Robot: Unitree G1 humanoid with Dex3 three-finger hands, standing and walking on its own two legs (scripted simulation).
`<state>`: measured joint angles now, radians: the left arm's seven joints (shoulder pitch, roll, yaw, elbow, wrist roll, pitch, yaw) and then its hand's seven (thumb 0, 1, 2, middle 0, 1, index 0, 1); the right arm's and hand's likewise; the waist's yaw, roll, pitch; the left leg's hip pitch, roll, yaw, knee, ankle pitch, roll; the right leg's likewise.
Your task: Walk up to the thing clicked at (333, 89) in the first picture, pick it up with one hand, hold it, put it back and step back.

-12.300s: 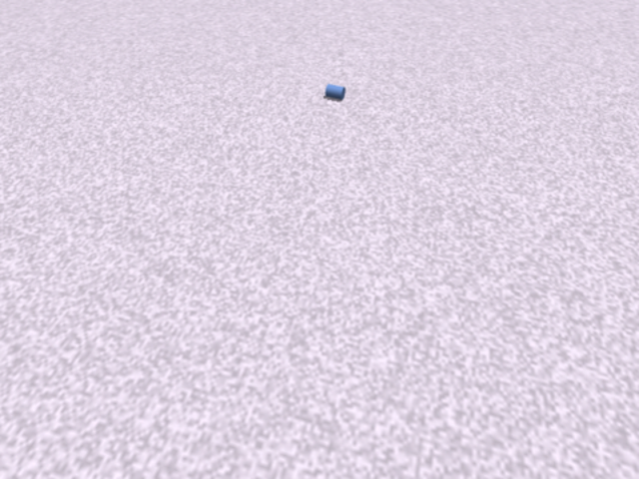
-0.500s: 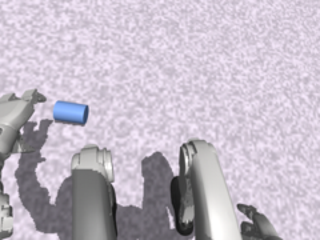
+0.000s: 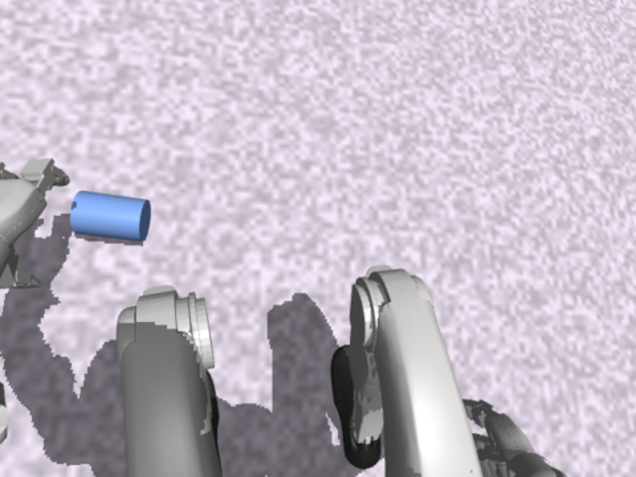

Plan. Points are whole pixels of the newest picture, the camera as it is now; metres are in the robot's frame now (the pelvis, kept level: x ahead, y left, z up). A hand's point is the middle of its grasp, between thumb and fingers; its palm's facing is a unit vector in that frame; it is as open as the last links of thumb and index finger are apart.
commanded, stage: rise first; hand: left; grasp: from above
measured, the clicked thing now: (113, 216) +0.47 +0.28 -0.30
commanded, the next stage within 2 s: approach in 0.44 s
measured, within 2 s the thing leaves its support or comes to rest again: neither
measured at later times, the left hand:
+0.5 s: hand (35, 230) +0.41 +0.34 -0.16, palm faces -0.49 -0.10 -0.87, open 14.4 cm
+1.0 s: hand (97, 187) +0.48 +0.27 -0.18, palm faces -0.37 +0.02 -0.93, open 14.1 cm
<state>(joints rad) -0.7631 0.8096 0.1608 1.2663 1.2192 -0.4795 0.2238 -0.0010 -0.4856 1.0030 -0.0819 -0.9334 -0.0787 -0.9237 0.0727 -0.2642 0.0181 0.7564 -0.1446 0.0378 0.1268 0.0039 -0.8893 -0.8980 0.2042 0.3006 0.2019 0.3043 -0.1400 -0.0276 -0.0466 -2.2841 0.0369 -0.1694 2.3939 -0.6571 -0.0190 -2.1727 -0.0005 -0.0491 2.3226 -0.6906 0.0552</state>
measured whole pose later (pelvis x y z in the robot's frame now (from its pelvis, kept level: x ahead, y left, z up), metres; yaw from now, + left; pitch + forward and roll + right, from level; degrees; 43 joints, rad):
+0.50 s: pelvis +0.00 +0.00 -0.01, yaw -1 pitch +30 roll -8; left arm -0.80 0.85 0.17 1.31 1.29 -0.51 0.28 0.00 -0.54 1.04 -0.10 -0.90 -0.07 -0.91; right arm 0.07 -0.26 0.03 0.76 -0.16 0.06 0.13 0.00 -0.90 -0.90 0.20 0.30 0.20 0.30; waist -0.17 -0.04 -0.03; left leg -2.31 0.04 -0.19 2.44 -0.67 -0.02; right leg -2.20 0.01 -0.06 2.36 -0.69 0.05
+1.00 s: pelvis +0.00 +0.00 -0.03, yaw -1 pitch +31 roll -8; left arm -1.00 0.82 0.09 1.53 1.47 -0.38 0.52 0.00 -0.47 0.95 -0.07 -0.97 -0.10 -0.93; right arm 0.09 -0.26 0.08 0.78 -0.19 0.01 0.11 0.00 -0.91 -0.89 0.20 0.30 0.20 0.30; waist -0.28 -0.05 -0.03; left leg -2.37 0.04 -0.19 2.47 -0.66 -0.04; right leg -2.27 0.02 -0.06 2.40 -0.67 0.05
